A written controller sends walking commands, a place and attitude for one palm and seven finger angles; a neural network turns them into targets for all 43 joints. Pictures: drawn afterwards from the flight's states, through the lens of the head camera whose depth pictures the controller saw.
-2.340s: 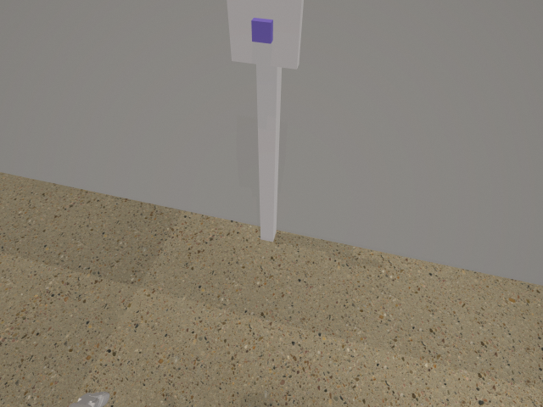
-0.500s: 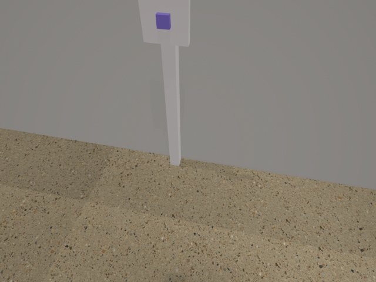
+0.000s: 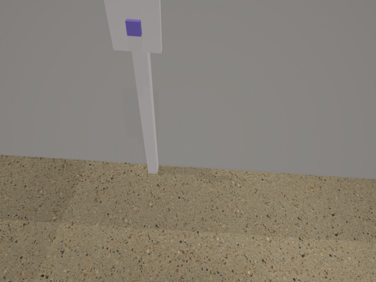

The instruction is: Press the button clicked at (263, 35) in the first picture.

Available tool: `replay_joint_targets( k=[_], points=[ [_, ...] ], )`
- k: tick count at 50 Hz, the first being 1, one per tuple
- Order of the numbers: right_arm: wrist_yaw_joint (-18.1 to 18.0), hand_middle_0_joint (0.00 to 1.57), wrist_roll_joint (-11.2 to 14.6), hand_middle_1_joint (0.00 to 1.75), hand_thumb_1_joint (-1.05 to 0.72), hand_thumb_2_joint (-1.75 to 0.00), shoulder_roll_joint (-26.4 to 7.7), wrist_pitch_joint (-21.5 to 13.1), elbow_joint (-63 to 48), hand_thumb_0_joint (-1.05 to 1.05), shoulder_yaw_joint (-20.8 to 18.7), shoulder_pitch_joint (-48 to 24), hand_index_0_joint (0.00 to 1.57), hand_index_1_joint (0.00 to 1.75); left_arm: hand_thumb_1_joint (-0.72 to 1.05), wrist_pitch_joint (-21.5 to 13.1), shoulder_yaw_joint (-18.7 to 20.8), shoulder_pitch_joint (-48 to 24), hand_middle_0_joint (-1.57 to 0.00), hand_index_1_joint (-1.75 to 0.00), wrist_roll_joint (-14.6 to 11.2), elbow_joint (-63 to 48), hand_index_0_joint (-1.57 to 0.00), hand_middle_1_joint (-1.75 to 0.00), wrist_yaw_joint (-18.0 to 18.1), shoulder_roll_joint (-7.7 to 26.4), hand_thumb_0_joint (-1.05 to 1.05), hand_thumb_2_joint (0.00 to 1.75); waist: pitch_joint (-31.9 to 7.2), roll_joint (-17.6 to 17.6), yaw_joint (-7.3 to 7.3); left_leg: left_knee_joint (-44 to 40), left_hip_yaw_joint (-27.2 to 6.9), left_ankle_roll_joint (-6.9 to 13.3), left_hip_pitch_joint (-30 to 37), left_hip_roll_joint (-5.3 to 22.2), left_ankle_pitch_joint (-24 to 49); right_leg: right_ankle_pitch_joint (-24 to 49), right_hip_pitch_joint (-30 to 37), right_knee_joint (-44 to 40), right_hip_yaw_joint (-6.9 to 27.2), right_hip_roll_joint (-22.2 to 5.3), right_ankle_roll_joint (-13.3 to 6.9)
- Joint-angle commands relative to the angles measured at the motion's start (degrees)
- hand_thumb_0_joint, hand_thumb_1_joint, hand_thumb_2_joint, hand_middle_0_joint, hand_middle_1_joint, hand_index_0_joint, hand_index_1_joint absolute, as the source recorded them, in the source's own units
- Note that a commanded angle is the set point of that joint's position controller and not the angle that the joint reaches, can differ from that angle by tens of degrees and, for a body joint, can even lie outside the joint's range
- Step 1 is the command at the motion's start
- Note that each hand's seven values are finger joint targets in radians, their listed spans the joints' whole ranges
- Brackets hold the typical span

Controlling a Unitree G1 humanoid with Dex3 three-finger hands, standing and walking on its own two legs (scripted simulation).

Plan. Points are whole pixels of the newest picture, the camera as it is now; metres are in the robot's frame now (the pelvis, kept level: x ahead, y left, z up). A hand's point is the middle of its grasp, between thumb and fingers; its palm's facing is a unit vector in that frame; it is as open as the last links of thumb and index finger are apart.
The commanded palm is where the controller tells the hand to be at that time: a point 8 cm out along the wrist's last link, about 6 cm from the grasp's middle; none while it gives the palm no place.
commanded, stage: take the last steps up to it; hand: left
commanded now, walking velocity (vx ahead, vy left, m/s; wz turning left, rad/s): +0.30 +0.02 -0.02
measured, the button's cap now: (134, 27) +0.86 +0.22 +0.16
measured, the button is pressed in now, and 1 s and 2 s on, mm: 0 0 0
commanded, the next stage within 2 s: come to a stop and stand still in 0.76 s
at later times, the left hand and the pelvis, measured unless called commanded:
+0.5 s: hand (125, 258) +0.22 +0.17 -0.17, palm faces +0.06 -0.98 -0.19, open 7.1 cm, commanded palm none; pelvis +0.16 -0.02 +0.00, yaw +1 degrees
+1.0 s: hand (124, 198) +0.39 +0.20 -0.18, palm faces +0.01 -0.98 -0.20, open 7.3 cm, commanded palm none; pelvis +0.34 +0.02 +0.00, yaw +0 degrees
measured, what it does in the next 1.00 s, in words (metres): walks ahead: right foot, then left foot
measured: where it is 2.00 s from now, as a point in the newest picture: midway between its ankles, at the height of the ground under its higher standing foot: (174, 274)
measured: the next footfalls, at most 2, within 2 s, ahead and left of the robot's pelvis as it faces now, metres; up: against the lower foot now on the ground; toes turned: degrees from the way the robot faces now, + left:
right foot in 0.28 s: +0.19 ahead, -0.15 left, +0.00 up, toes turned -10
left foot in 0.62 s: +0.31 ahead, +0.12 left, +0.00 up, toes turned +11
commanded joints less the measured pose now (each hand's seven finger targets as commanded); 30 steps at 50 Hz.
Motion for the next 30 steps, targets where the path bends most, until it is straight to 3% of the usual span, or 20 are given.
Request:
replay_joint_targets(
  k=[1,7,9,11,12,13,14,15,16,17,18,19,20,21,24,27,29,30],
  points=[
    [-0.9,0.2,-0.2,0.3,-0.9,-0.9,-5.9,-2.2,0.1,0.0,-0.2,5.6,0.2,0.3,0.9,-2.4,0.0,-6.4,-0.2,-0.3,-0.2,-5.6,-0.2,-0.3,-0.4,1.3,0.0,0.9,9.0,5.9,-0.1,-17.6,-13.6,7.6,3.4,14.7,6.7,3.9,-11.5,-0.9,-2.5,-4.0,1.2],
    [-1.1,0.2,-0.7,0.3,-0.9,-0.9,-4.7,-2.0,3.1,0.0,-0.2,10.3,0.2,0.3,0.9,-2.9,-0.4,-13.1,-0.2,-0.3,-0.4,-6.9,-0.2,-0.3,-0.3,0.0,0.0,0.9,8.5,7.7,-1.99,-13.7,-8.9,7.0,7.5,14.3,21.6,4.3,-7.9,-13.5,-6.4,-3.3,0.9],
    [-1.0,0.2,-0.8,0.3,-0.9,-0.9,-4.9,-1.8,3.5,0.0,-0.4,9.6,0.2,0.3,0.9,-3.2,-0.3,-13.0,-0.2,-0.3,-0.5,-6.7,-0.2,-0.3,-0.3,0.1,0.0,0.9,7.7,7.9,-1.32,-11.5,-8.2,6.5,6.7,14.4,24.0,4.3,-3.2,-18.0,-7.3,-2.3,0.3],
    [-1.0,0.2,-0.4,0.3,-0.9,-0.9,-4.9,-1.6,3.7,0.0,-0.4,8.3,0.2,0.3,0.9,-3.7,0.3,-7.1,-0.2,-0.3,-0.4,-4.5,-0.2,-0.3,-0.1,1.1,0.0,0.9,5.1,6.0,1.99,-3.9,-5.3,4.6,2.9,12.2,29.3,8.5,9.1,-24.7,-9.3,0.1,-0.6],
    [-0.8,0.2,0.1,0.3,-0.9,-0.9,-4.5,-1.7,3.7,0.0,-0.5,7.8,0.2,0.3,0.9,-4.3,1.0,0.1,-0.2,-0.3,-0.2,-2.1,-0.2,-0.3,0.2,3.0,0.0,0.9,1.1,3.8,5.24,4.9,-3.2,2.8,-1.1,10.3,30.2,11.7,20.6,-27.3,-7.8,-0.6,-1.7],
    [-0.1,0.2,0.7,0.3,-0.9,-0.9,-2.8,-2.0,2.4,0.0,-0.3,7.4,0.2,0.3,0.9,-5.2,2.1,8.4,-0.2,-0.3,0.1,0.1,-0.2,-0.3,1.0,8.0,0.0,0.9,-4.5,-3.8,8.5,18.7,-0.3,0.4,-13.8,7.1,19.3,9.8,35.6,-29.4,4.0,-11.4,-5.6],
    [0.0,0.2,0.9,0.3,-0.9,-0.9,-0.1,-2.3,-0.1,0.0,0.2,6.7,0.2,0.3,0.9,-5.5,3.6,15.6,-0.2,-0.3,-0.5,1.7,-0.2,-0.3,1.7,13.9,0.0,0.9,-8.9,-14.4,9.38,37.2,0.9,-1.8,-27.4,0.4,-12.4,14.8,43.9,-36.0,26.0,-26.5,-11.9],
    [0.0,0.2,0.7,0.3,-0.9,-0.9,-1.9,-1.7,-0.8,0.0,-0.5,2.1,0.2,0.3,0.9,-5.3,3.5,14.2,-0.2,-0.3,-1.3,2.0,-0.2,-0.3,1.9,13.8,0.0,0.9,-6.1,-9.9,9.75,45.0,-5.4,-1.0,-29.2,2.7,-13.8,8.9,36.5,-39.3,27.1,-27.3,-13.5],
    [0.4,0.2,0.5,0.3,-0.9,-0.9,-0.7,-1.4,-1.9,0.0,-1.0,-1.9,0.2,0.3,0.9,-5.1,2.8,9.2,-0.2,-0.3,-1.0,0.9,-0.2,-0.3,2.1,11.4,0.0,0.9,0.1,-7.9,8.35,48.5,-6.3,-1.1,-31.7,4.8,-9.7,2.8,28.4,-41.4,24.7,-25.9,-12.7],
    [0.6,0.2,0.1,0.3,-0.9,-0.9,-0.1,-0.9,-2.4,0.0,-1.0,-3.6,0.2,0.3,0.9,-5.1,1.9,4.9,-0.2,-0.3,-0.9,0.0,-0.2,-0.3,2.3,7.9,0.0,0.9,5.0,-4.4,6.04,47.0,-7.6,-1.3,-31.6,7.0,-5.8,-1.2,20.3,-43.0,19.9,-24.0,-11.0],
    [0.9,0.2,-0.2,0.3,-0.9,-0.9,1.1,-0.3,-2.1,0.0,-1.1,-3.1,0.2,0.3,0.9,-5.2,1.3,1.8,-0.2,-0.3,-0.6,-0.6,-0.2,-0.3,2.6,5.3,0.0,0.9,7.0,-2.0,3.87,43.8,-7.5,-1.6,-28.2,7.9,-3.5,0.3,14.1,-44.0,13.8,-21.7,-9.3],
    [1.1,0.2,-0.4,0.3,-0.9,-0.9,2.2,0.4,-1.5,0.0,-0.9,-1.1,0.2,0.3,0.9,-5.4,0.7,0.1,-0.2,-0.3,-0.2,-1.0,-0.2,-0.3,2.6,4.0,0.0,0.9,7.4,-3.8,1.81,40.2,-6.4,-2.4,-25.2,8.1,-2.1,3.1,10.1,-44.5,8.5,-19.9,-7.8],
    [1.2,0.2,-0.5,0.3,-0.9,-0.9,2.8,1.0,-1.6,0.0,-1.0,-0.2,0.2,0.3,0.9,-5.7,0.8,0.1,-0.2,-0.3,0.1,-1.4,-0.2,-0.3,2.6,2.4,0.0,0.9,7.3,-4.7,0.92,36.5,-5.3,-3.0,-22.5,8.0,-1.4,5.1,7.1,-44.8,5.3,-18.4,-7.2],
    [1.5,0.2,-0.5,0.3,-0.9,-0.9,3.3,1.4,-2.0,0.0,-1.2,0.4,0.2,0.3,0.9,-5.7,0.9,-0.8,-0.2,-0.3,0.1,-2.0,-0.2,-0.3,2.5,3.0,0.0,0.9,6.9,-6.2,0.11,32.6,-4.2,-3.4,-20.3,7.8,-0.1,5.5,5.2,-45.0,2.0,-17.2,-6.7],
    [2.5,0.2,-0.3,0.3,-0.9,-0.9,2.7,1.0,-4.1,0.0,-1.1,-2.3,0.2,0.3,0.9,-5.7,1.2,-1.6,-0.2,-0.3,0.1,-2.2,-0.2,-0.3,2.0,5.9,0.0,0.9,6.4,-7.7,0.25,20.8,-1.8,-3.5,-15.4,6.4,3.3,2.6,4.1,-44.1,-1.0,-15.2,-6.0],
    [2.8,0.2,-0.4,0.3,-0.9,-0.9,0.4,0.2,-5.4,0.0,-1.2,-5.2,0.2,0.3,0.9,-5.2,1.5,-0.7,-0.2,-0.3,0.0,-1.4,-0.2,-0.3,1.6,7.7,0.0,0.9,6.7,-7.8,0.78,13.2,1.0,-3.4,-11.5,4.4,4.2,0.3,6.2,-41.5,-0.7,-14.7,-5.3],
    [2.5,0.2,-0.4,0.3,-0.9,-0.9,-2.1,-0.3,-4.2,0.0,-1.6,-0.4,0.2,0.3,0.9,-4.5,1.7,-1.6,-0.2,-0.3,-0.2,-1.6,-0.2,-0.3,1.5,7.7,0.0,0.9,5.0,-2.5,-2.0,5.9,2.8,-3.5,-0.7,2.6,5.4,-1.2,3.2,-33.6,-3.5,-12.0,-3.5],
    [2.0,0.2,-0.8,0.3,-0.9,-0.9,-6.0,-0.7,-2.7,0.0,-2.4,4.5,0.2,0.3,0.9,-4.1,1.3,-0.6,-0.2,-0.3,-0.5,-1.7,-0.2,-0.3,1.2,5.8,0.0,0.9,2.5,7.0,-3.9,0.4,-3.5,-2.3,6.1,5.8,0.9,0.7,0.5,-21.1,-6.4,-8.1,-1.8]
  ],
)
